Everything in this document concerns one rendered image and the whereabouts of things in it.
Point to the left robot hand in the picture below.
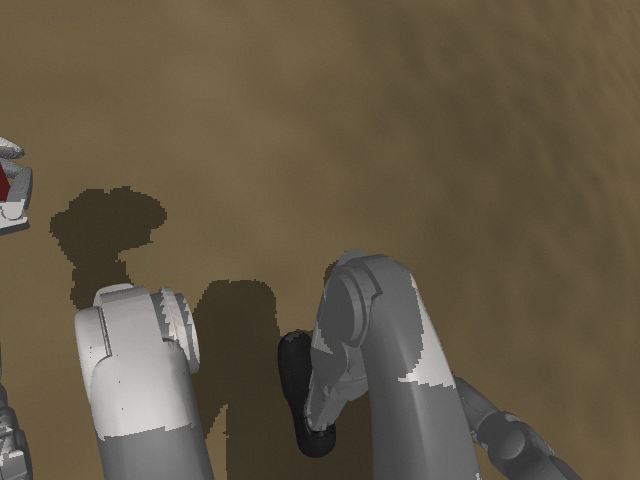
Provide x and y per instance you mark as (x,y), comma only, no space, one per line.
(12,212)

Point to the right robot hand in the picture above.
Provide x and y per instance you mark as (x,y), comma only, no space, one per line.
(476,406)

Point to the right robot foot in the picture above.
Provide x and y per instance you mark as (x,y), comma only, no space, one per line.
(295,368)

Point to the can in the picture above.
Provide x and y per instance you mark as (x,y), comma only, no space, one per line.
(4,185)

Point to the left robot arm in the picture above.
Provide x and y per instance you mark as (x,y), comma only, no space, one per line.
(15,459)

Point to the right robot arm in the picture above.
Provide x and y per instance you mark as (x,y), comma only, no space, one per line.
(518,452)

